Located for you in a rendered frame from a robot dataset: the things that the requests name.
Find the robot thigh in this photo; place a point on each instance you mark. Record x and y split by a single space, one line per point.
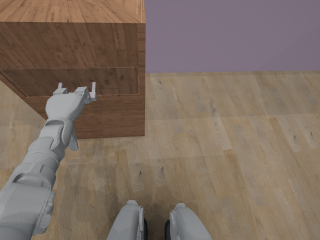
128 222
186 224

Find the robot left hand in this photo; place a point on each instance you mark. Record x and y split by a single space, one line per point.
68 106

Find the left robot upper arm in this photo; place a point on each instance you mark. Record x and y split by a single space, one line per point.
25 210

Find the left robot thigh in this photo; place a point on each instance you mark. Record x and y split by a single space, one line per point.
128 222

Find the right robot thigh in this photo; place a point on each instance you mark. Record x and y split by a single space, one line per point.
186 224

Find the robot left forearm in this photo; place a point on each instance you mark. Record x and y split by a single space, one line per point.
40 164

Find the handle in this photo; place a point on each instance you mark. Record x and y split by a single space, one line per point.
93 94

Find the drawer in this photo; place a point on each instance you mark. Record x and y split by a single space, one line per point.
40 82

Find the cabinet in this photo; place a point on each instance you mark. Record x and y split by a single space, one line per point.
76 34

